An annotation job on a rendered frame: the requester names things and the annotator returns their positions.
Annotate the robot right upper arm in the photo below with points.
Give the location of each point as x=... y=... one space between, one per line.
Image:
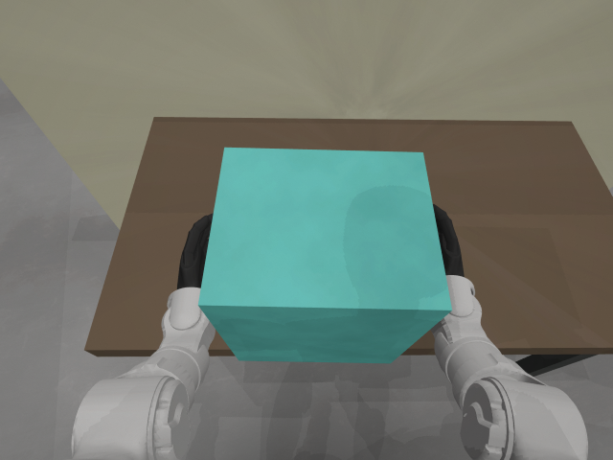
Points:
x=507 y=419

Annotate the robot left hand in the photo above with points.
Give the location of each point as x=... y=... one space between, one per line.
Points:
x=194 y=254

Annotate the robot left upper arm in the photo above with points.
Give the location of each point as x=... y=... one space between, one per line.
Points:
x=145 y=418

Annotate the robot right hand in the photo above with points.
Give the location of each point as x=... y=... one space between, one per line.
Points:
x=452 y=258

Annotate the right robot forearm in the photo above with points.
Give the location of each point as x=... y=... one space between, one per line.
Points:
x=463 y=349

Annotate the table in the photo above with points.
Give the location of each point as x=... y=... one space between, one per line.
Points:
x=532 y=214

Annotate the carton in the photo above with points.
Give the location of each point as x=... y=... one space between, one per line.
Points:
x=320 y=255

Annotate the left robot forearm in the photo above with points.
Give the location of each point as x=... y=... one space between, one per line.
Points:
x=183 y=353

